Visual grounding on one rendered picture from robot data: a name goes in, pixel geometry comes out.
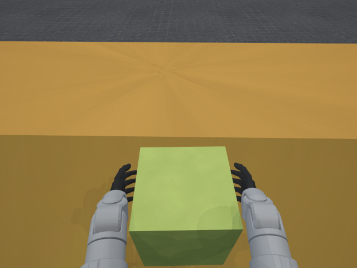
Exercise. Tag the robot left forearm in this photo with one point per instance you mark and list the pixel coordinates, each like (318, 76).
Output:
(106, 247)

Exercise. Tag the robot right hand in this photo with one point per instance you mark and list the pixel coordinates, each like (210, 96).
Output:
(245, 180)

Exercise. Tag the robot left hand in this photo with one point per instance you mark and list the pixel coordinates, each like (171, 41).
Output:
(120, 183)

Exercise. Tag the robot right forearm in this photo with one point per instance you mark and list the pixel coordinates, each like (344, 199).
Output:
(266, 235)

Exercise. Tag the carton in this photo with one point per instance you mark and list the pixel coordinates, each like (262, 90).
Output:
(185, 210)

